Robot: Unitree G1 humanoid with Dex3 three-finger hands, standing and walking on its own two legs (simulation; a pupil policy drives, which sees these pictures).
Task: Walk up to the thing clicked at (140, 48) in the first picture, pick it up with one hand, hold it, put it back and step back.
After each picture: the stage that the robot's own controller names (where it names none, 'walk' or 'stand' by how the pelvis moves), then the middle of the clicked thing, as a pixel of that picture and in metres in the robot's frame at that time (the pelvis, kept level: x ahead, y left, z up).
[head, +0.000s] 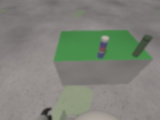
stand; (141, 46) +0.80 -0.51 -0.02
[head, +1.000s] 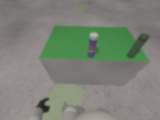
sink last; (136, 47) +0.70 -0.40 +0.02
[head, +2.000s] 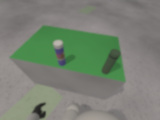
rise first; (109, 63) +0.50 -0.10 +0.00
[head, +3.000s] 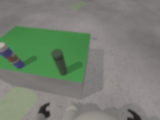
stand; (60, 64) +0.40 +0.25 +0.01
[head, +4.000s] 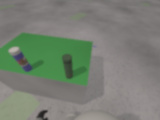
stand; (68, 67) +0.42 +0.20 -0.02
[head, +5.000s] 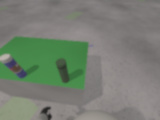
stand; (63, 72) +0.38 +0.22 -0.03
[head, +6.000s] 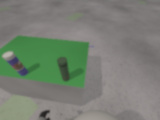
stand; (64, 70) +0.40 +0.22 -0.03
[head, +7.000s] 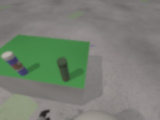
stand; (64, 71) +0.39 +0.22 -0.03
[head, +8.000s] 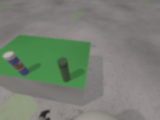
stand; (64, 71) +0.39 +0.22 -0.03
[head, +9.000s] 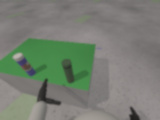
rise first; (68, 72) +0.39 +0.21 -0.02
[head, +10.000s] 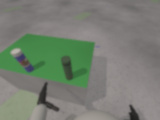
go down; (67, 69) +0.41 +0.21 -0.02
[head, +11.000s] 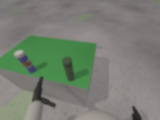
go down; (69, 70) +0.40 +0.21 -0.02
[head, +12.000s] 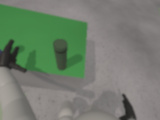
go down; (61, 57) +0.42 +0.19 +0.05
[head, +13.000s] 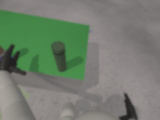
approach; (60, 59) +0.41 +0.20 +0.05
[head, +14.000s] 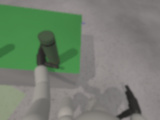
close; (51, 52) +0.44 +0.21 +0.09
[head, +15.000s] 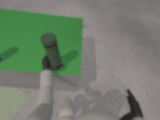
lift; (53, 54) +0.43 +0.21 +0.08
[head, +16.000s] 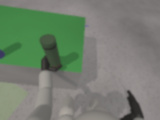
lift; (53, 55) +0.41 +0.21 +0.09
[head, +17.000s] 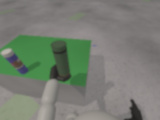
hold; (62, 63) +0.32 +0.18 +0.18
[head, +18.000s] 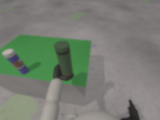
hold; (65, 63) +0.33 +0.16 +0.17
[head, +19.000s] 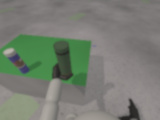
crouch; (64, 63) +0.33 +0.17 +0.17
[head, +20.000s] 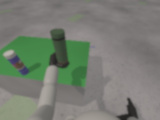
crouch; (61, 51) +0.40 +0.19 +0.20
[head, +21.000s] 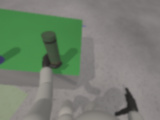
lower; (53, 52) +0.45 +0.21 +0.06
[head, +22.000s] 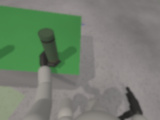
lower; (51, 50) +0.45 +0.21 +0.09
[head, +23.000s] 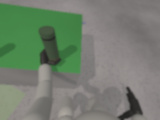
lower; (51, 48) +0.46 +0.21 +0.09
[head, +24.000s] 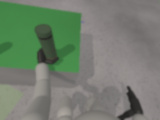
lower; (49, 47) +0.46 +0.22 +0.09
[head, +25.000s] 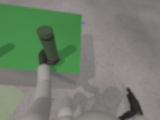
rest; (50, 48) +0.46 +0.22 +0.09
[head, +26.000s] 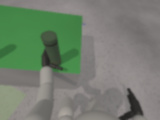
withdraw; (53, 52) +0.44 +0.20 +0.09
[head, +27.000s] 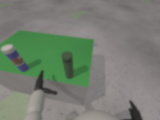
sink last; (68, 66) +0.41 +0.19 +0.03
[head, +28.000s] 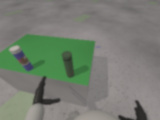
stand; (68, 65) +0.43 +0.20 +0.03
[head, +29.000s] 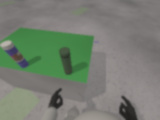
stand; (66, 62) +0.43 +0.20 +0.04
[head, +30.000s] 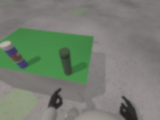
stand; (66, 63) +0.42 +0.20 +0.04
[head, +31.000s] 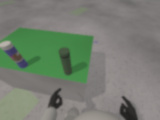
stand; (66, 63) +0.42 +0.20 +0.04
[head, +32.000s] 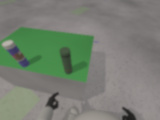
stand; (67, 62) +0.43 +0.20 +0.03
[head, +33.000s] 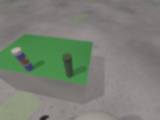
stand; (68, 66) +0.44 +0.20 -0.02
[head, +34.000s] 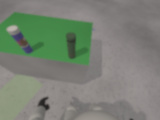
walk; (71, 47) +0.56 +0.18 -0.01
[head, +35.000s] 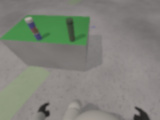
walk; (71, 31) +0.83 +0.27 +0.01
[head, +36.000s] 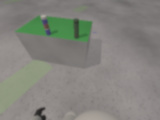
stand; (76, 29) +1.04 +0.24 -0.01
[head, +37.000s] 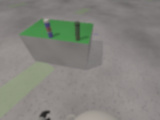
stand; (77, 31) +1.04 +0.23 -0.03
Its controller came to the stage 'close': yes
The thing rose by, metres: 0.22
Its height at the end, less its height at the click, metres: +0.00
